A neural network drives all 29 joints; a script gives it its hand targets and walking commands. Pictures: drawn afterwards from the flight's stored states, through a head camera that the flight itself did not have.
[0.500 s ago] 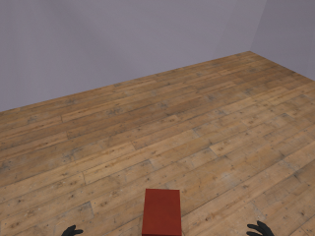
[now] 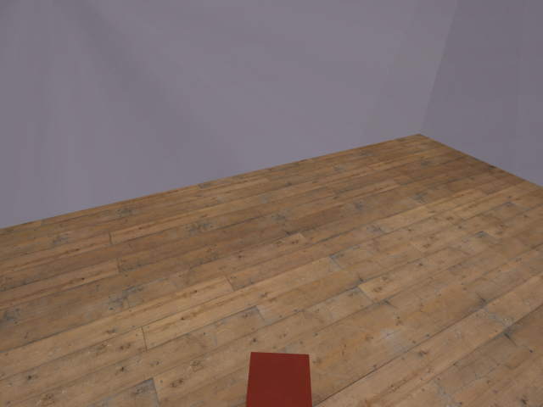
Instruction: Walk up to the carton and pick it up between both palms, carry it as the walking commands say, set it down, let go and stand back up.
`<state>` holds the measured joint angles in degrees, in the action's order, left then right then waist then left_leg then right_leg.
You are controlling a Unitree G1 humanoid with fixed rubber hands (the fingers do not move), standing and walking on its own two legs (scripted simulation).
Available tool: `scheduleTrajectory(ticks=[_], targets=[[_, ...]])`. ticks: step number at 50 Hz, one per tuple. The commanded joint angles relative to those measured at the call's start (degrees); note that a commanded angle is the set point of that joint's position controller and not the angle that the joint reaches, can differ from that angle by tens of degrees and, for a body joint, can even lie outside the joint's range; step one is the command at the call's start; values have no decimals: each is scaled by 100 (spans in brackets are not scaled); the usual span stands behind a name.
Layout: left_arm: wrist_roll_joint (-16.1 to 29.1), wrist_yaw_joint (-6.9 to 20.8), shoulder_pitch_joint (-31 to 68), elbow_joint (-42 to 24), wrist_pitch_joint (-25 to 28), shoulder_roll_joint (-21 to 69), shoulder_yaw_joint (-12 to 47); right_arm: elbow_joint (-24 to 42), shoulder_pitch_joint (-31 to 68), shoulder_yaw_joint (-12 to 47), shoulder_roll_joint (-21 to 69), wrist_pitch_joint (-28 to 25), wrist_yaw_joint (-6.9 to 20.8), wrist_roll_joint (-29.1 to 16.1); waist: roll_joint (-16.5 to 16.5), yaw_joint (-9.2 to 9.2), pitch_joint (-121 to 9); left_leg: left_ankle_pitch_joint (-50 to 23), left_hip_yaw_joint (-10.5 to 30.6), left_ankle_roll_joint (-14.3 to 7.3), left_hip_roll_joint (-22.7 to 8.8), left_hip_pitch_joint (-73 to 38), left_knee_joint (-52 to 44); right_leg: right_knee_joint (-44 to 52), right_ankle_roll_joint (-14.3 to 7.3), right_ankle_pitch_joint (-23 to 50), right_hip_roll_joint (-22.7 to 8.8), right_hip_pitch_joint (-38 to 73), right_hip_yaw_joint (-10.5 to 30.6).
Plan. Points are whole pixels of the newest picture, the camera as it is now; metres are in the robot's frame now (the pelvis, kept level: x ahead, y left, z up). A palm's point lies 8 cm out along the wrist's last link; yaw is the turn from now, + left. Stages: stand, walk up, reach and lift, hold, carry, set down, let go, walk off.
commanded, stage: stand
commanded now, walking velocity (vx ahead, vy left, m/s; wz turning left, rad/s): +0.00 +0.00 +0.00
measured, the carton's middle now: (278, 404) +0.48 -0.01 -0.67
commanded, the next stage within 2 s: none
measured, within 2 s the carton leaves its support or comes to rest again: neither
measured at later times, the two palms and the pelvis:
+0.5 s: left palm out of the picture +0.06 +0.27 -0.10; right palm out of the picture +0.06 -0.28 -0.08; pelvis -0.02 -0.01 +0.00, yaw +0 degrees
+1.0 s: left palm out of the picture +0.01 +0.28 -0.12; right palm out of the picture +0.01 -0.29 -0.10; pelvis -0.04 -0.01 +0.00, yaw +0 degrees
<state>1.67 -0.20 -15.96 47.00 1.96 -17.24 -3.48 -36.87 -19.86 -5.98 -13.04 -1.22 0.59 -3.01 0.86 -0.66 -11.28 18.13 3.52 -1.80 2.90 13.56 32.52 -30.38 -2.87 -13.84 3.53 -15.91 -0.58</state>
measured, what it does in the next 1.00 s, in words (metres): stands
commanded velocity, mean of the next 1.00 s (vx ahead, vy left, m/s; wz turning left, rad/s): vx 0.00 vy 0.00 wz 0.00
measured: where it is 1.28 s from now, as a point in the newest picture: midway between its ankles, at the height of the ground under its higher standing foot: outside the picture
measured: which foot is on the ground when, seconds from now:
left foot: down 0.00-1.00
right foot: down 0.00-1.00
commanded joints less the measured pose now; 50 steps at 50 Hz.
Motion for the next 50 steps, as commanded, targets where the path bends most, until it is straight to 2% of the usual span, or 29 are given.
scheduleTrajectory(ticks=[1, 6, 8, 10, 13, 16, 17, 19, 21, 22, 24, 26, 27, 28, 30, 32, 33, 36, 39, 40, 41, 42, 44, 46, 48, 50], targets=[[-435, -18, 596, -584, 338, -1178, -261, 286, 413, -161, -1438, -332, -147, 623, -337, 112, 1010, -748, 789, -192, -703, 524, -833, 734, -126, -14, -814, -38, 1094], [-400, -17, 509, -416, 314, -1185, -255, 147, 437, -162, -1504, -345, -174, 623, -560, 121, 1118, -748, 858, -191, -730, 534, -983, 724, -113, 155, -795, 36, 1084], [-407, -15, 559, -375, 309, -1191, -262, 95, 431, -123, -1445, -360, -187, 623, -420, 134, 1143, -751, 870, -200, -724, 558, -986, 694, -116, 183, -809, 53, 1074], [-403, -20, 533, -302, 310, -1159, -229, 32, 420, -152, -1482, -351, -179, 608, -491, 118, 1077, -863, 889, -203, -733, 470, -941, 744, -129, 188, -832, 76, 1120], [-409, -19, 527, -218, 303, -1227, -215, -82, 362, -128, -1458, -343, -180, 592, -379, 85, 1145, -740, 880, -191, -740, 492, -967, 854, -153, 14, -870, 72, 1180], [-425, -5, 554, -122, 310, -1216, -225, -142, 423, -135, -1481, -350, -170, 619, -449, 105, 1376, -515, 894, -215, -696, 614, -999, 958, -168, -318, -887, -84, 1266], [-421, 2, 593, -116, 309, -1281, -227, -203, 430, -121, -1524, -345, -158, 610, -291, 96, 1458, -388, 909, -203, -693, 666, -1042, 1012, -153, -360, -866, -91, 1231], [-404, 9, 536, -32, 306, -1210, -205, -293, 370, -131, -1534, -343, -151, 608, -457, 110, 1375, -415, 926, -223, -693, 588, -1067, 1020, -164, -428, -885, -67, 1268], [-423, 6, 587, 56, 296, -1309, -245, -380, 366, -117, -1535, -333, -144, 623, -402, 80, 1542, -246, 867, -224, -641, 652, -1078, 1125, -145, -682, -868, -127, 1301], [-424, 10, 585, 72, 297, -1281, -209, -411, 429, -111, -1530, -336, -140, 624, -270, 97, 1614, -98, 892, -223, -675, 704, -1103, 1161, -151, -631, -871, -159, 1293], [-419, 5, 512, 160, 285, -1300, -213, -542, 328, -111, -1537, -331, -137, 604, -351, 115, 1576, -91, 863, -234, -634, 728, -1061, 1226, -163, -839, -929, -75, 1393], [-413, 9, 505, 243, 292, -1348, -204, -617, 290, -110, -1533, -328, -123, 574, -257, 69, 1696, -28, 826, -242, -599, 699, -1023, 1387, -209, -1054, -999, -227, 1545], [-423, 4, 585, 237, 301, -1316, -189, -678, 259, -75, -1486, -327, -121, 590, -223, 22, 1635, 38, 897, -246, -618, 671, -1103, 1342, -188, -1076, -950, -184, 1447], [-416, 12, 514, 303, 305, -1317, -187, -766, 250, -81, -1527, -332, -108, 601, -250, 84, 1636, 115, 922, -276, -639, 684, -1150, 1341, -186, -1081, -939, -166, 1446], [-405, 22, 558, 347, 274, -1322, -192, -789, 367, -90, -1582, -332, -116, 615, -402, 68, 1651, 269, 943, -262, -659, 697, -1238, 1322, -170, -1085, -907, -194, 1401], [-417, 29, 557, 431, 288, -1299, -173, -863, 382, -80, -1570, -340, -112, 603, -273, 113, 1612, 158, 944, -228, -671, 759, -1249, 1284, -121, -897, -868, 32, 1318], [-388, 22, 477, 459, 293, -1314, -182, -914, 382, -80, -1560, -327, -120, 603, -349, 144, 1683, 133, 940, -256, -655, 787, -1237, 1340, -134, -942, -907, -28, 1364], [-412, -2, 531, 584, 293, -1348, -165, -1033, 331, -73, -1550, -320, -107, 569, -224, 68, 1529, 91, 885, -219, -646, 635, -1174, 1402, -177, -1025, -977, 36, 1440], [-393, -22, 573, 638, 273, -1398, -151, -1101, 354, -73, -1576, -311, -111, 572, -254, 66, 1631, 11, 828, -232, -619, 665, -1107, 1496, -161, -1127, -1033, -34, 1522], [-402, -21, 558, 641, 285, -1370, -143, -1141, 253, -66, -1528, -312, -115, 562, -160, 73, 1575, -10, 821, -230, -623, 631, -1106, 1497, -179, -1114, -1058, 29, 1532], [-390, -11, 576, 689, 267, -1397, -152, -1150, 308, -57, -1566, -313, -120, 567, -302, 65, 1685, 34, 828, -243, -608, 697, -1112, 1542, -178, -1178, -1035, -67, 1517], [-389, -16, 583, 705, 266, -1408, -145, -1181, 291, -63, -1592, -296, -106, 564, -198, 74, 1727, 88, 830, -236, -609, 690, -1162, 1511, -168, -1239, -1028, -94, 1490], [-377, -2, 551, 765, 254, -1340, -140, -1190, 298, -50, -1607, -297, -104, 583, -300, 95, 1752, 237, 868, -255, -643, 700, -1255, 1479, -145, -1189, -958, -76, 1424], [-376, 3, 529, 788, 242, -1377, -150, -1227, 275, -52, -1611, -295, -106, 545, -211, 101, 1676, 334, 890, -251, -666, 718, -1276, 1449, -148, -1275, -972, -25, 1436], [-385, -5, 582, 803, 233, -1356, -128, -1277, 305, -47, -1609, -297, -108, 550, -336, 97, 1779, 396, 894, -243, -664, 752, -1309, 1447, -138, -1260, -948, -67, 1413], [-401, -4, 579, 850, 235, -1417, -140, -1309, 355, -41, -1619, -296, -105, 563, -267, 112, 1747, 477, 916, -258, -674, 775, -1340, 1467, -123, -1258, -944, -16, 1357]])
